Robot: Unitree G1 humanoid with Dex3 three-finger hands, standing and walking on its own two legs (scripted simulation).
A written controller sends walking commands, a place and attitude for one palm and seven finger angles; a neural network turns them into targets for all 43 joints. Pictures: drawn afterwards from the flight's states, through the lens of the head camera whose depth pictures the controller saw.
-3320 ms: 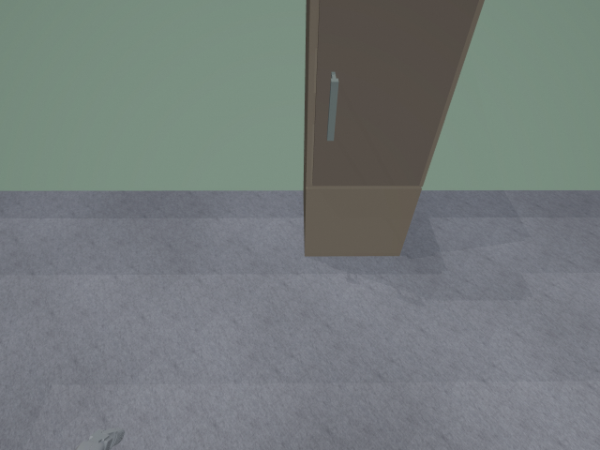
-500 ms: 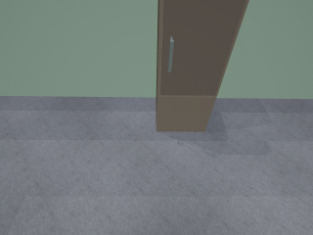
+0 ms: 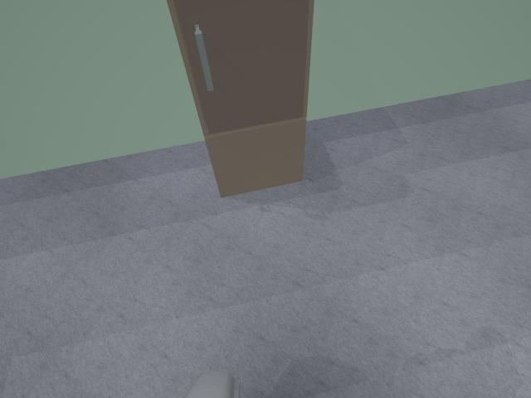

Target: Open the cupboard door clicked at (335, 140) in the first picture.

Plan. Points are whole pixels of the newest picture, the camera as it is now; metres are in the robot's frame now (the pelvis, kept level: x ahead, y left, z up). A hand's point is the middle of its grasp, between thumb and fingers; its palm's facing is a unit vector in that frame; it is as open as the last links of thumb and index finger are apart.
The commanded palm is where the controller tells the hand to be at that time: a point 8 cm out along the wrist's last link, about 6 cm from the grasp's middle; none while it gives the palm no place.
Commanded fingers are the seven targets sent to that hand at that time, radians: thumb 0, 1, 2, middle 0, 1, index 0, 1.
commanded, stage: walk to a spot facing it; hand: left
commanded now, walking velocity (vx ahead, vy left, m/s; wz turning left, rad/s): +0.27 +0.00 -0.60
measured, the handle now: (204, 59) +0.97 +0.27 -0.04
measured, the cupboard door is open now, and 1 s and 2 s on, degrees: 0 0 0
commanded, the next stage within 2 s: none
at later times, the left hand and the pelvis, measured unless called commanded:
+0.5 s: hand out of the picture +0.12 +0.27 -0.17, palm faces -0.17 -0.97 -0.20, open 7.4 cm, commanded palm none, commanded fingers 0.00 0.90 0.90 -0.20 -0.30 -0.20 -0.30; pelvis +0.07 +0.07 +0.00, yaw -16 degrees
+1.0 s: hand (249, 255) +0.42 +0.09 -0.19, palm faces -0.58 -0.80 -0.17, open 7.4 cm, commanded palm none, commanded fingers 0.00 0.90 0.90 -0.20 -0.30 -0.20 -0.30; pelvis +0.21 +0.01 -0.02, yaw -34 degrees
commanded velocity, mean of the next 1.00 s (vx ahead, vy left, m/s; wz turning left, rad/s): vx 0.15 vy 0.00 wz -0.60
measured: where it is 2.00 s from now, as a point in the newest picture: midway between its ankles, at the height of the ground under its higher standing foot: (270, 356)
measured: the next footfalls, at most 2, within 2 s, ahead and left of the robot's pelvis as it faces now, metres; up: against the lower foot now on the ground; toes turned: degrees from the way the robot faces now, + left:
left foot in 0.42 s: +0.11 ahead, +0.15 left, +0.00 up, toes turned -12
right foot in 0.92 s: +0.25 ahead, -0.09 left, +0.00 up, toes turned -40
